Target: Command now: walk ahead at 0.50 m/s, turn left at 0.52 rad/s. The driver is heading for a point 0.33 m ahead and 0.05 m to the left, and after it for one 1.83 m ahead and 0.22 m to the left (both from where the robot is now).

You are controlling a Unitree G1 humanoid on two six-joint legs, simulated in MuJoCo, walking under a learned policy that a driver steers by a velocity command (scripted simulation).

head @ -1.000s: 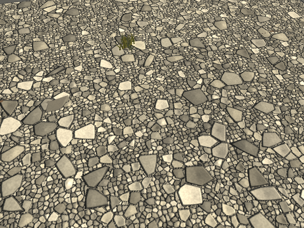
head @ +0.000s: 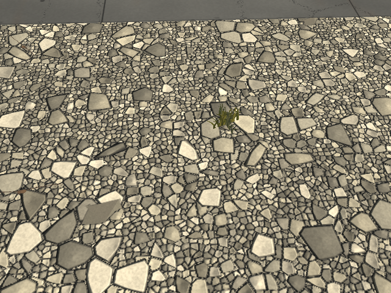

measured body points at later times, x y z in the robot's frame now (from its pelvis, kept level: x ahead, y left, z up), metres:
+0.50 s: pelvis +0.22 -0.05 +0.00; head +0.27 -0.05 +0.45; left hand +0.30 +0.25 -0.10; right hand +0.43 -0.29 -0.11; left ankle +0.18 +0.08 -0.66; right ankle +0.31 -0.14 -0.74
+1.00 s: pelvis +0.26 -0.01 -0.01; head +0.27 +0.00 +0.44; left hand +0.26 +0.29 -0.13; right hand +0.52 -0.16 -0.10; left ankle +0.24 +0.10 -0.74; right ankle +0.31 -0.14 -0.74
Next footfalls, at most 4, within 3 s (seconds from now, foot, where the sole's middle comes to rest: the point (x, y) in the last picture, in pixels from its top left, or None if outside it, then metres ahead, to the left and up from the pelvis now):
0.28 right None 0.35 -0.13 -0.78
0.70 left None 0.28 0.12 -0.78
0.98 right None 0.35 -0.13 -0.78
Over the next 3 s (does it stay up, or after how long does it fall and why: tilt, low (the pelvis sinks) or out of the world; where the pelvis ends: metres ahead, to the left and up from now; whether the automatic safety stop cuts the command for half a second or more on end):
stays up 0.40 0.05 0.00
